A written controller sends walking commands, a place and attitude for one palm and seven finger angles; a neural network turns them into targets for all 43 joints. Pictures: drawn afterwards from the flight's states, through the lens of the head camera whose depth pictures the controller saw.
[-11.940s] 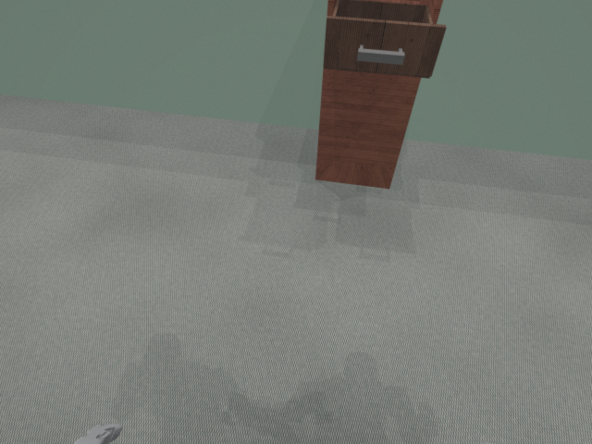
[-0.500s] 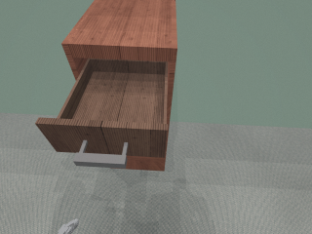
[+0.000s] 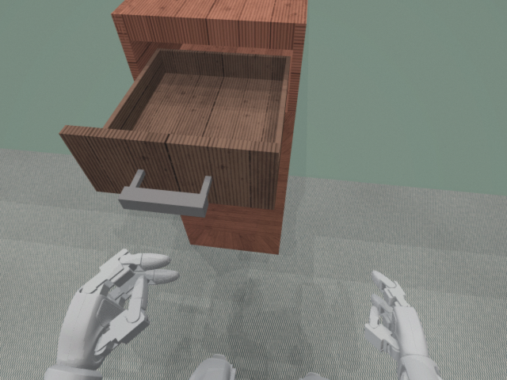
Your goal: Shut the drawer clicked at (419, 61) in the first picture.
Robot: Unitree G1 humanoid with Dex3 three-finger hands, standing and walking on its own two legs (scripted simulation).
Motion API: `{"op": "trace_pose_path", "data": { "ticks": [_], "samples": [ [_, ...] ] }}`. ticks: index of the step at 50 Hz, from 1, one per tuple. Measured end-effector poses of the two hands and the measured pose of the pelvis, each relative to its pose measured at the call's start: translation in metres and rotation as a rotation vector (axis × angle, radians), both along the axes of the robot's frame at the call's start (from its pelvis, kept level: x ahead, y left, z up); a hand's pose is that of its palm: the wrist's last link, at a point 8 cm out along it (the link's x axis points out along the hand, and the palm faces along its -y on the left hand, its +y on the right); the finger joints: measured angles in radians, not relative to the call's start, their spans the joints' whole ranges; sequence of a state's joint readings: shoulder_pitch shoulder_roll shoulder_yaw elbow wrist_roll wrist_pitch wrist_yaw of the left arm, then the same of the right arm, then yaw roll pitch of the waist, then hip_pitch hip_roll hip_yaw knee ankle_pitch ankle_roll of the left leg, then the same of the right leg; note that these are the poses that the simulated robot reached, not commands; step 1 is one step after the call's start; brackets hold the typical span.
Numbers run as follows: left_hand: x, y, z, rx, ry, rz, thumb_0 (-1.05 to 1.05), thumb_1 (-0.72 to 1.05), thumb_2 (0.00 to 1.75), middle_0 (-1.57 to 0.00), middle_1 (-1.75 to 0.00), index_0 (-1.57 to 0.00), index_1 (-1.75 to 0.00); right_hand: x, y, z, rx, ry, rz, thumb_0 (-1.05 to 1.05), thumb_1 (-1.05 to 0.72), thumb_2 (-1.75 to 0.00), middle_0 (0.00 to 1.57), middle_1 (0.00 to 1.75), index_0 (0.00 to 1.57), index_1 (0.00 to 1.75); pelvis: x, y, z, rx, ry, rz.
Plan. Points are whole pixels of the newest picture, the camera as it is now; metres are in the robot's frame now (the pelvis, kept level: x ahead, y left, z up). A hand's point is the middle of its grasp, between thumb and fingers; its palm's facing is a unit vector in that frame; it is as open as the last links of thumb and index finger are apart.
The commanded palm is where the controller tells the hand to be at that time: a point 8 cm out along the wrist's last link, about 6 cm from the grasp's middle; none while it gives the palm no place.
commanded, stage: raise the hand and make a fist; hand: left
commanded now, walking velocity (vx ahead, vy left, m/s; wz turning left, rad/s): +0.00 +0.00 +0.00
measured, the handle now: (168, 190) +0.37 +0.18 +0.10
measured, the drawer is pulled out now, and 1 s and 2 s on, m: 0.29 0.29 0.29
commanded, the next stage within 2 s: bring the fist close to the handle in 1.30 s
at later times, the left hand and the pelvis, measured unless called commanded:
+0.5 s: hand (137, 299) +0.19 +0.15 +0.13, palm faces -0.05 -1.00 -0.07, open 3.1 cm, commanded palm +0.14 +0.21 +0.15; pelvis +0.03 +0.02 +0.03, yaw -2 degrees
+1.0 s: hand (116, 278) +0.18 +0.15 +0.20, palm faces -0.02 -1.00 -0.08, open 3.3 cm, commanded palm +0.13 +0.20 +0.20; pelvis +0.04 +0.02 +0.04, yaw -1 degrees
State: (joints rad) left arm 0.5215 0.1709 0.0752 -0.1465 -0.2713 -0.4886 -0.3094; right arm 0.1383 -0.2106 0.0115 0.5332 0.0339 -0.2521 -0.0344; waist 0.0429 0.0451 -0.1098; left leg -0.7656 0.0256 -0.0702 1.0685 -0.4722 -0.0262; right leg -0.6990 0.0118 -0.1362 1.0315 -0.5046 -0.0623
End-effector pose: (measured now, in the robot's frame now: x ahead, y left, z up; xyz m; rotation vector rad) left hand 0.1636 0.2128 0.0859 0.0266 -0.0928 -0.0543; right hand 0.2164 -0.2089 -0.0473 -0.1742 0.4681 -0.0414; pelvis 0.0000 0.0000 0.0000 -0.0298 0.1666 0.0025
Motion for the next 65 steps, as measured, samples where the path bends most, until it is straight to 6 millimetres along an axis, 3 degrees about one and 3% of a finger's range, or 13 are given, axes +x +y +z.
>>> {"op": "trace_pose_path", "data": {
  "ticks": [3,5,9,12,16,21,29,35,41,49,57,65],
  "samples": [
    [0.017,-0.019,-0.002,0.019,0.126,-0.124,0.01,0.9,0.9,-0.69,-0.83,-0.68,-0.83,-0.025,0.005,-0.006,0.05,0.065,-0.059,0.01,-0.9,-0.9,0.2,0.3,0.21,0.3,0.003,0.001,0.008,0.014,-0.008,-0.018],
    [0.021,-0.02,-0.001,0.023,0.188,-0.12,0.01,0.9,0.9,-0.73,-0.88,-0.73,-0.88,-0.042,0.002,-0.008,0.067,0.111,-0.112,0.01,-0.9,-0.9,0.2,0.3,0.21,0.3,0.007,0.002,0.013,0.023,-0.017,-0.033],
    [0.016,0.001,0.013,0.014,0.199,0.043,0.02,0.9,0.9,-0.81,-0.96,-0.81,-0.96,-0.066,-0.008,-0.01,0.06,0.188,-0.19,0.02,-0.9,-0.9,0.2,0.3,0.21,0.3,0.015,0.003,0.021,0.03,-0.034,-0.049],
    [0.005,0.016,0.026,0.049,0.155,0.135,0.02,0.9,0.9,-0.87,-1.03,-0.87,-1.03,-0.073,-0.018,-0.01,0.023,0.219,-0.189,0.02,-0.9,-0.9,0.2,0.3,0.21,0.3,0.019,0.005,0.023,0.026,-0.035,-0.044],
    [-0.003,0.008,0.035,0.036,0.117,0.093,0.02,0.9,0.9,-0.95,-1.11,-0.95,-1.11,-0.065,-0.026,-0.006,-0.021,0.192,-0.154,0.02,-0.9,-0.9,0.2,0.29,0.2,0.3,0.02,0.011,0.022,0.016,-0.034,-0.029],
    [0.0,-0.012,0.04,0.025,0.111,-0.03,0.02,0.9,0.9,-1.05,-1.22,-1.05,-1.22,-0.041,-0.023,0.008,-0.03,0.098,-0.142,0.02,-0.91,-0.9,0.2,0.29,0.2,0.3,0.022,0.017,0.023,0.015,-0.034,-0.031],
    [0.008,0.005,0.069,0.036,0.044,0.076,0.02,0.9,0.9,-1.21,-1.4,-1.21,-1.4,0.001,0.007,0.033,0.033,-0.023,-0.086,0.02,-0.91,-0.9,0.2,0.29,0.2,0.3,0.034,0.019,0.03,0.014,-0.061,-0.031],
    [0.005,-0.008,0.083,0.019,0.045,0.028,0.02,0.9,0.9,-1.32,-1.51,-1.32,-1.52,0.019,0.027,0.045,0.057,-0.069,-0.009,0.01,-0.9,-0.9,0.2,0.29,0.21,0.3,0.04,0.023,0.034,0.009,-0.087,-0.02],
    [0.002,-0.005,0.091,0.062,0.08,0.02,0.02,0.9,0.9,-1.38,-1.57,-1.37,-1.57,0.021,0.033,0.048,0.071,-0.06,0.004,0.01,-0.9,-0.9,0.2,0.3,0.21,0.3,0.041,0.021,0.039,0.011,-0.104,-0.022],
    [0.001,-0.006,0.118,0.054,-0.015,0.041,0.02,0.9,0.9,-1.4,-1.6,-1.4,-1.6,0.01,0.025,0.046,0.07,-0.059,0.004,0.02,-0.9,-0.9,0.2,0.3,0.21,0.3,0.042,0.018,0.043,0.011,-0.125,-0.017],
    [-0.001,-0.012,0.1,0.067,0.104,0.017,0.01,0.9,0.9,-1.4,-1.6,-1.4,-1.6,0.001,0.009,0.049,0.06,-0.06,-0.04,0.02,-0.9,-0.9,0.2,0.3,0.21,0.3,0.039,0.011,0.046,0.02,-0.138,-0.025],
    [-0.007,-0.01,0.115,0.068,0.004,0.067,0.02,0.9,0.9,-1.4,-1.6,-1.4,-1.6,0.0,0.0,0.049,0.051,-0.089,-0.028,0.02,-0.9,-0.9,0.2,0.29,0.2,0.3,0.036,0.005,0.046,0.016,-0.147,-0.016]
  ]
}}
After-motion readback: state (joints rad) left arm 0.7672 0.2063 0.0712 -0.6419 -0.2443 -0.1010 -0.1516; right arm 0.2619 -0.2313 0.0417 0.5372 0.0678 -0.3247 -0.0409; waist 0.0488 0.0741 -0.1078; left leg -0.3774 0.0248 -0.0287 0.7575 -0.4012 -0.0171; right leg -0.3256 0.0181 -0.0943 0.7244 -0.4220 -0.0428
